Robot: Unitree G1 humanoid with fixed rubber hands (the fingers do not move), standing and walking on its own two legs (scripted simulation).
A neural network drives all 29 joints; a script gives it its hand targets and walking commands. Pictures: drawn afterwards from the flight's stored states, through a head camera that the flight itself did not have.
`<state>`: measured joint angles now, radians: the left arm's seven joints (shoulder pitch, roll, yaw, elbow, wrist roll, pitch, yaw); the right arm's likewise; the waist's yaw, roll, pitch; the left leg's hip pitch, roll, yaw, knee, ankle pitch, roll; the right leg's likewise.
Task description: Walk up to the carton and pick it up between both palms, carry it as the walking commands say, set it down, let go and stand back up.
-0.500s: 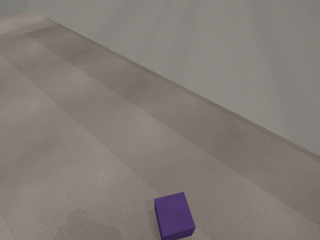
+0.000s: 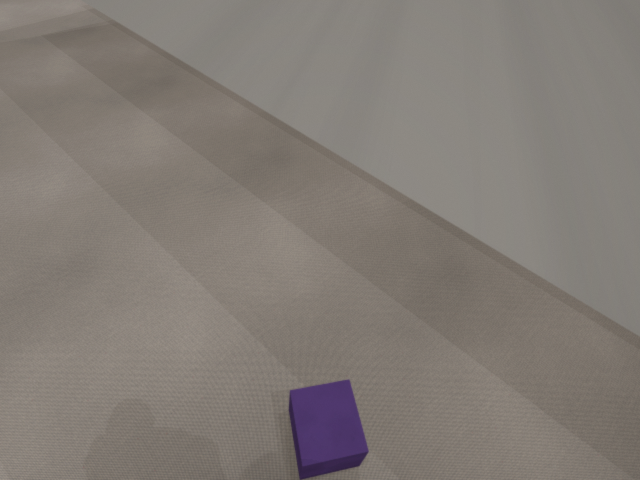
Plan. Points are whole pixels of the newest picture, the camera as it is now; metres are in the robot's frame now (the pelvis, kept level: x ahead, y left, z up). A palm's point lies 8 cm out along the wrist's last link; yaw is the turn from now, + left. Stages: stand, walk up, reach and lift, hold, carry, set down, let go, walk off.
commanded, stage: walk up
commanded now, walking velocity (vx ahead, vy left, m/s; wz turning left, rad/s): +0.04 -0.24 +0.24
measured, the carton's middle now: (325, 428) +0.40 -0.06 -0.70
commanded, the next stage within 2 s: stand in 1.56 s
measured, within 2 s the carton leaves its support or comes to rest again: neither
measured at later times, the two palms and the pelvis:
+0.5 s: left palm out of the picture +0.05 +0.16 -0.14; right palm out of the picture +0.12 -0.32 -0.15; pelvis +0.04 -0.08 -0.01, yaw +6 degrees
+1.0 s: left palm out of the picture +0.03 +0.14 -0.14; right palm out of the picture +0.04 -0.30 -0.15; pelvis +0.02 -0.08 +0.00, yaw +3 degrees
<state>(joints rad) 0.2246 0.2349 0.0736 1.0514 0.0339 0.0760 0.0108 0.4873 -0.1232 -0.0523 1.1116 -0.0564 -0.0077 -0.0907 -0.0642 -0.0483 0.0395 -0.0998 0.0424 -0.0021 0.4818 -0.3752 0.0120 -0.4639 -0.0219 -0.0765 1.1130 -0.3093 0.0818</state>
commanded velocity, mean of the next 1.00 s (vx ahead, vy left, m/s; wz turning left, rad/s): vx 0.03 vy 0.01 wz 0.07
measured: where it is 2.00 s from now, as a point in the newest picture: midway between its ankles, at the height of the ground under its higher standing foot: outside the picture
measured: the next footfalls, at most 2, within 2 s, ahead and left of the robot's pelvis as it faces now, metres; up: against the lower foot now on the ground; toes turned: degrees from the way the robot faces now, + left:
right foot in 0.22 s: +0.13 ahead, -0.23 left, +0.00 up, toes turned -2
left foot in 0.52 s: +0.07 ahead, +0.02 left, +0.00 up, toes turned -12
